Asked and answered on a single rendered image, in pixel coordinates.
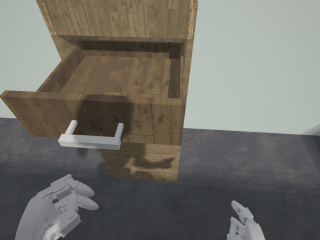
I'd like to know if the cabinet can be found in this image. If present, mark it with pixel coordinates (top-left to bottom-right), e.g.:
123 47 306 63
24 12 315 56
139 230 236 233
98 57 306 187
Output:
36 0 199 182

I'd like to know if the handle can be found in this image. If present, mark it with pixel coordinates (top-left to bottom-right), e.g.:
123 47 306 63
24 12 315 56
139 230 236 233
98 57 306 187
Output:
58 120 124 150

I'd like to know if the drawer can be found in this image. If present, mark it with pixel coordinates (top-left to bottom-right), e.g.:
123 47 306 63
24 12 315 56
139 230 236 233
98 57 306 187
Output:
0 39 186 146

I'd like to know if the left robot hand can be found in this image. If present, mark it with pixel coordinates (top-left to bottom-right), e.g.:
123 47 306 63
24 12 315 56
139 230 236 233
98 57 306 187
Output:
15 174 99 240

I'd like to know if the right robot hand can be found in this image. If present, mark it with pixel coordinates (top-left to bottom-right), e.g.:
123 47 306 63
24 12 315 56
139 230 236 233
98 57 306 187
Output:
227 200 265 240

